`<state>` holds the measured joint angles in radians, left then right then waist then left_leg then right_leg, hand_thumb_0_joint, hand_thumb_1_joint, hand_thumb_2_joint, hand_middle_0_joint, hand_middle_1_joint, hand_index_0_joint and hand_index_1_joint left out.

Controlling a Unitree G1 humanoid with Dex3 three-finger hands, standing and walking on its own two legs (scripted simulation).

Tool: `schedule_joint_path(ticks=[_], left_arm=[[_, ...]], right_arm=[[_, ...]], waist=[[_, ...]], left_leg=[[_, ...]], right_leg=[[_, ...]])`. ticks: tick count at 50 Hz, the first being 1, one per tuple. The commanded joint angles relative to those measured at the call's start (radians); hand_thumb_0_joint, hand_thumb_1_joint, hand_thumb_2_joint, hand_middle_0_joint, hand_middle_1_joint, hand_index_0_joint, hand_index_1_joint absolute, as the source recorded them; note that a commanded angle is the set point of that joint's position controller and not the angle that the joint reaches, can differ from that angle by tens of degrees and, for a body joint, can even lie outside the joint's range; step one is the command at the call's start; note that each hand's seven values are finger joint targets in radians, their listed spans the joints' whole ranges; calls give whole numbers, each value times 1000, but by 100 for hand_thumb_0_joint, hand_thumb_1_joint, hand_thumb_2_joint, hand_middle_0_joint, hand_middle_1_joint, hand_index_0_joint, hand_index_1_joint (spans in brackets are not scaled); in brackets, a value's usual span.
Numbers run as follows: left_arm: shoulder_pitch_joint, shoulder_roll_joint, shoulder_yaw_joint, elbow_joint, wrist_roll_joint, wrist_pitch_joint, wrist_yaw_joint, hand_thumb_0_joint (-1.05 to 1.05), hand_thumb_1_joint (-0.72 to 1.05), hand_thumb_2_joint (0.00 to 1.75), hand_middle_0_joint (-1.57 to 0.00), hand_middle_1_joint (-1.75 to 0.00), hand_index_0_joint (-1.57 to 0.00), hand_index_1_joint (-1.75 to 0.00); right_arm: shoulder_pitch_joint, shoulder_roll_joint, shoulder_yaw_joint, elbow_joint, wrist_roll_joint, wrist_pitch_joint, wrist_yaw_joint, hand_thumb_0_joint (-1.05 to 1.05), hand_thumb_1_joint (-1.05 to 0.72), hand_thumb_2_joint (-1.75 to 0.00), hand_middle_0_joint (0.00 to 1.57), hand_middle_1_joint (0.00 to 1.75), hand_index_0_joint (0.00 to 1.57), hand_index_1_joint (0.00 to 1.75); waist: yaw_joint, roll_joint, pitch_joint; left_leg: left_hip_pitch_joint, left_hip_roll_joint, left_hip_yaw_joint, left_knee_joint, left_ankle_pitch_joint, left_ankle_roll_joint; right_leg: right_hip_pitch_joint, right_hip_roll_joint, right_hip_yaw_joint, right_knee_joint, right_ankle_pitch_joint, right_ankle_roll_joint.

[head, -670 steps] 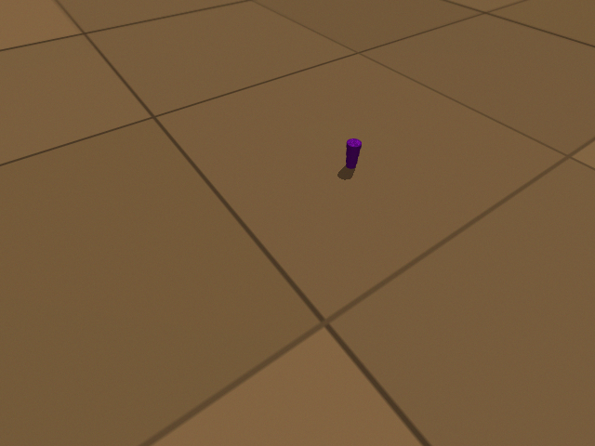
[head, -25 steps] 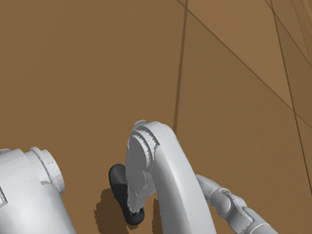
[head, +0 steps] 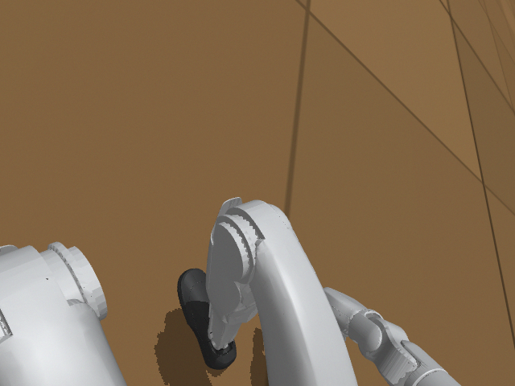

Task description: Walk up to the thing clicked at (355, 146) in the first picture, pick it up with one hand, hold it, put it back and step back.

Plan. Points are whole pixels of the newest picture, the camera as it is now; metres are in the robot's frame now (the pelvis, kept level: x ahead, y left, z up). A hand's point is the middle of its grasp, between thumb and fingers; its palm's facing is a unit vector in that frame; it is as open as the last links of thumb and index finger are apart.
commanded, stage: settle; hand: left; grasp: from the side
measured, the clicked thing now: out of the picture +0.43 +0.29 -0.20
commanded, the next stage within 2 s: lift in 1.74 s
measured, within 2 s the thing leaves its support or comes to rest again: leaves its support in 0.02 s
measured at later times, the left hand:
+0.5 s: hand out of the picture +0.41 +0.32 -0.07, palm faces +0.34 -0.94 -0.02, open 10.7 cm
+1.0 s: hand out of the picture +0.41 +0.31 +0.01, palm faces +0.32 -0.94 -0.07, open 10.7 cm
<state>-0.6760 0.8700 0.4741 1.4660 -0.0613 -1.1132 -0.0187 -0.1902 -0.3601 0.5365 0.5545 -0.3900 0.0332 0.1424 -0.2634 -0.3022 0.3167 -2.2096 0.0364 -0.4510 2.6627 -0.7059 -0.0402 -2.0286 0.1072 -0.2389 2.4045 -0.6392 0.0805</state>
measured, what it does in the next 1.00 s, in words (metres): stands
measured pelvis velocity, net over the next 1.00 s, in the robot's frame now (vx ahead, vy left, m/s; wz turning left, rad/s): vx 0.02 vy -0.02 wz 0.16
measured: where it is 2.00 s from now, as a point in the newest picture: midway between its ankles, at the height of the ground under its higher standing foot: (147, 375)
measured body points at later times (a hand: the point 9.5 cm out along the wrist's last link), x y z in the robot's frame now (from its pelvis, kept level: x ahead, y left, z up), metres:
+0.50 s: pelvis +0.00 -0.01 +0.02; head +0.19 +0.17 +0.39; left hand +0.38 +0.37 -0.07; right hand +0.20 -0.24 -0.04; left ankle +0.08 +0.13 -0.25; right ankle +0.14 -0.13 -0.25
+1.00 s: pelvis +0.02 -0.02 +0.05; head +0.21 +0.09 +0.44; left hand +0.38 +0.36 +0.02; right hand +0.21 -0.25 -0.06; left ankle +0.08 +0.13 -0.25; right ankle +0.14 -0.13 -0.25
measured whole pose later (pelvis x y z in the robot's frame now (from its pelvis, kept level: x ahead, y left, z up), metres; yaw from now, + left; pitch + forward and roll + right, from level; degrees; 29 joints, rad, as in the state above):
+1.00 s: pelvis +0.02 -0.02 +0.05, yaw +9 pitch +28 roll -8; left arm -0.57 0.49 0.39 0.83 -0.14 -0.62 -0.20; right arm 0.04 -0.29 0.11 0.65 -0.11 0.08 0.10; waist -0.12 -0.04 -0.04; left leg -2.25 0.05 -0.20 2.42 -0.67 -0.04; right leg -2.14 0.01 -0.08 2.34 -0.70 0.04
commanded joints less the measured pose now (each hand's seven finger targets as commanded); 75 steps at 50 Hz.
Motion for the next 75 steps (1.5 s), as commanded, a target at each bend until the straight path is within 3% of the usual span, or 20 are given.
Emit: schedule_joint_path(ticks=[1,5,11,14,17,20,22,27,29,30,31,36,44,49,53,54,58,68,71,75], left_arm=[[-215,141,19,-205,-20,-66,5,0,40,133,-127,-140,-127,-142],[-208,139,3,-292,-3,-35,-6,0,36,134,-130,-143,-130,-145],[-166,77,-7,-421,-32,45,-23,0,30,132,-131,-143,-130,-145],[-154,57,-17,-524,-34,89,-33,0,30,130,-132,-143,-131,-144],[-128,-24,-68,-579,-40,142,-53,0,29,130,-132,-143,-132,-145],[-151,-44,-70,-662,-58,192,-65,0,25,127,-131,-141,-131,-143],[-123,-101,-91,-658,-69,229,-72,0,26,126,-131,-140,-131,-142],[-110,-112,-93,-745,-56,298,-83,0,23,123,-128,-138,-128,-139],[-127,-154,-117,-767,-66,320,-95,0,22,124,-127,-138,-127,-139],[-133,-130,-82,-810,-72,325,-93,0,22,123,-126,-138,-127,-139],[-156,-116,-82,-833,-73,332,-94,0,19,122,-125,-136,-125,-137],[-152,-177,-100,-832,-89,369,-123,0,17,121,-124,-135,-124,-137],[-169,-172,-63,-877,-94,411,-167,0,11,120,-122,-135,-122,-136],[-110,-190,-32,-805,-100,442,-180,0,9,121,-122,-136,-122,-137],[-189,-185,-28,-901,-102,443,-192,0,6,120,-124,-136,-124,-138],[-126,-194,-17,-835,-103,453,-194,0,4,121,-123,-137,-124,-138],[-190,-190,-12,-890,-109,452,-204,0,2,122,-124,-137,-124,-139],[-162,-235,-20,-836,-94,477,-211,0,6,122,-124,-136,-124,-138],[-190,-212,-8,-852,-85,474,-207,0,1,125,-128,-140,-128,-142],[-217,-241,-28,-852,-85,472,-208,0,3,126,-129,-141,-128,-143]], right_arm=[[36,-360,-138,-10,4,14,-20,0,-91,-91,20,30,20,30],[54,-356,-163,-6,18,21,-19,0,-91,-91,20,30,20,30],[96,-346,-217,-11,54,27,-14,0,-90,-90,20,30,20,30],[122,-331,-252,-12,80,25,-12,0,-90,-90,20,30,20,30],[136,-323,-289,-22,108,25,-9,0,-90,-90,20,30,20,30],[166,-295,-323,-15,140,24,-11,0,-90,-90,20,30,20,30],[186,-274,-341,-9,161,23,-10,0,-90,-90,20,30,20,30],[217,-247,-398,4,199,28,-18,0,-89,-90,20,30,20,30],[227,-234,-406,-2,215,32,-21,0,-89,-90,20,30,20,30],[241,-235,-423,5,219,34,-25,0,-89,-90,20,30,20,30],[237,-234,-436,5,227,33,-28,0,-89,-90,20,30,20,30],[269,-195,-458,21,253,34,-40,0,-89,-90,20,30,20,30],[310,-184,-509,37,276,35,-61,0,-89,-90,20,30,20,30],[328,-159,-513,39,289,31,-69,0,-90,-90,20,30,20,30],[342,-158,-533,35,291,27,-76,0,-90,-90,20,30,20,30],[343,-150,-529,31,298,27,-76,0,-90,-90,20,30,20,30],[355,-142,-539,37,299,19,-82,0,-90,-90,20,30,20,30],[375,-134,-558,51,303,8,-94,0,-90,-90,20,30,20,30],[373,-133,-563,54,304,5,-96,0,-90,-90,20,30,20,30],[377,-130,-570,55,303,-3,-97,0,-90,-90,20,30,20,30]], waist=[[-100,624,-582],[-84,665,-603],[-51,654,-670],[-18,671,-715],[-8,680,-722],[18,658,-760],[31,624,-741],[76,595,-787],[66,588,-798],[87,584,-835],[98,593,-841],[97,557,-893],[134,540,-975],[142,462,-984],[152,472,-1041],[152,453,-1021],[152,433,-1056],[157,438,-1031],[170,459,-1041],[148,443,-1026]], left_leg=[[426,63,147,-325,135,3],[447,63,151,-352,148,-3],[418,51,184,-360,135,7],[433,49,194,-391,115,5],[442,46,195,-421,109,4],[405,36,221,-421,80,16],[363,28,237,-431,45,23],[364,21,262,-465,3,33],[357,17,265,-481,-13,35],[368,15,274,-479,1,36],[364,13,282,-489,-16,38],[374,7,309,-491,36,43],[410,1,347,-517,99,48],[378,1,364,-514,121,58],[396,1,378,-526,146,59],[384,0,380,-538,128,61],[377,3,390,-534,134,65],[426,5,395,-579,141,63],[465,6,395,-598,144,58],[446,4,398,-605,109,62]], right_leg=[[251,27,-129,-166,207,-80],[229,17,-120,-155,209,-85],[229,10,-91,-173,206,-90],[205,5,-80,-175,185,-97],[157,-5,-71,-168,180,-102],[148,-7,-46,-185,152,-105],[131,-12,-35,-202,122,-104],[93,-21,-7,-226,70,-111],[92,-26,0,-234,54,-112],[110,-26,8,-240,65,-113],[99,-28,15,-245,44,-116],[112,-35,42,-263,72,-118],[155,-50,72,-291,101,-118],[201,-56,89,-322,115,-109],[244,-61,106,-340,138,-106],[244,-63,105,-347,116,-105],[281,-65,124,-368,121,-101],[262,-68,126,-395,120,-107],[241,-69,126,-392,112,-114],[250,-70,129,-416,85,-110]])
